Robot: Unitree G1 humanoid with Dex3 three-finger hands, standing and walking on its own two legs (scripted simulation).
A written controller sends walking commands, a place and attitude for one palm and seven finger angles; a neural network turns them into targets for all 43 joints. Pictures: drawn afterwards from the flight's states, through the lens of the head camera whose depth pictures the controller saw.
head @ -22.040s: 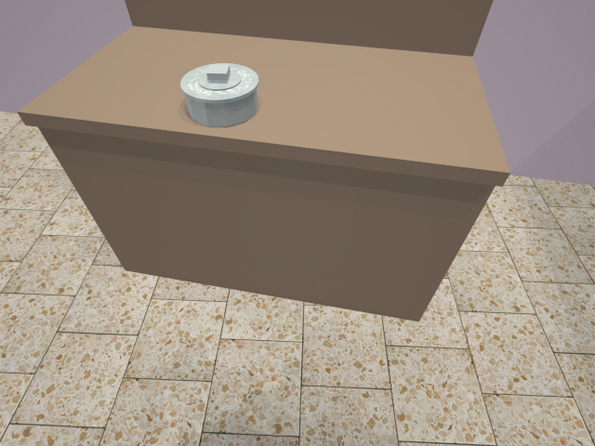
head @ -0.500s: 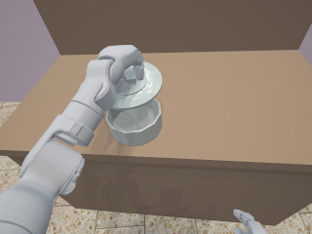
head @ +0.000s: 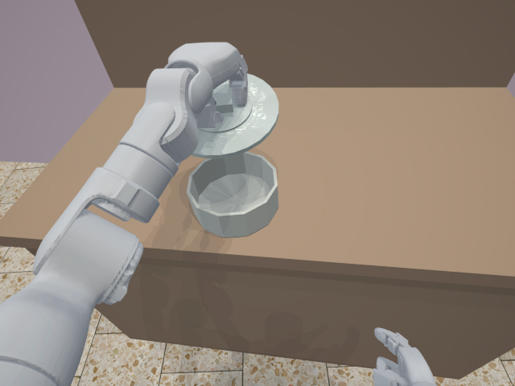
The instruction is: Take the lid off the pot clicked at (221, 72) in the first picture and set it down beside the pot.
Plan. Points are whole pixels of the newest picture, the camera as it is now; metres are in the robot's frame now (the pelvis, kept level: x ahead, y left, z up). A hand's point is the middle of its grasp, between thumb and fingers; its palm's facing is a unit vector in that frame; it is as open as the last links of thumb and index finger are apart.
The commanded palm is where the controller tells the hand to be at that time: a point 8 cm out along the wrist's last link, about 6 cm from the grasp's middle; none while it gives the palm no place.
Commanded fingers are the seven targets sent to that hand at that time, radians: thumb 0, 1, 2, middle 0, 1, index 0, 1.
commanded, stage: lift the lid straight up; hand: left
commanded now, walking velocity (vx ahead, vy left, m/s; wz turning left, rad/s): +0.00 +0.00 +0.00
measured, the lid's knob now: (217, 99) +0.48 +0.07 +0.23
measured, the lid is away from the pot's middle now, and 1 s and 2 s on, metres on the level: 0.01 0.10 0.21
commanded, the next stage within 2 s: move the lid sideways beside the pot in 0.14 s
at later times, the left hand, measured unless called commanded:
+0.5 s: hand (198, 102) +0.46 +0.09 +0.23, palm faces -0.17 -0.02 -0.99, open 7.0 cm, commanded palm +0.43 +0.11 +0.30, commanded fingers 0.00 0.50 1.19 -0.77 -0.95 -0.94 -1.00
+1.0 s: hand (153, 107) +0.45 +0.16 +0.23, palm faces -0.19 -0.01 -0.98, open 7.0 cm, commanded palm +0.43 +0.17 +0.30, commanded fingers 0.00 0.50 1.19 -0.77 -0.95 -0.94 -1.00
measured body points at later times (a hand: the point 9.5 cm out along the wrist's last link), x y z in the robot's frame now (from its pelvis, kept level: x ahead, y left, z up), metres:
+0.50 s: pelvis +0.00 +0.00 +0.00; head +0.01 -0.04 +0.45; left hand +0.46 +0.09 +0.29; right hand +0.14 -0.25 -0.12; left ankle +0.03 +0.09 -0.74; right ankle -0.03 -0.12 -0.74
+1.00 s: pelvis +0.00 +0.01 +0.00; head +0.02 -0.02 +0.45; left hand +0.46 +0.16 +0.29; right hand +0.17 -0.23 -0.11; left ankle +0.03 +0.09 -0.74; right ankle -0.02 -0.12 -0.74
